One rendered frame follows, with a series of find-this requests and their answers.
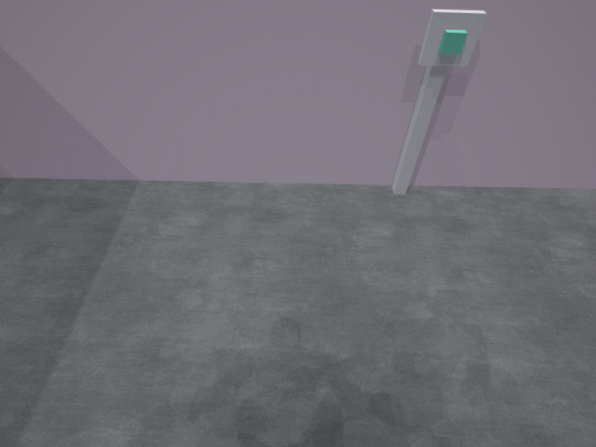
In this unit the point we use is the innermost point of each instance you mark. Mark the panel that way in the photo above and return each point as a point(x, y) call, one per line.
point(437, 64)

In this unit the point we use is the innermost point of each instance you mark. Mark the button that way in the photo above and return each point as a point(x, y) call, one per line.
point(452, 41)

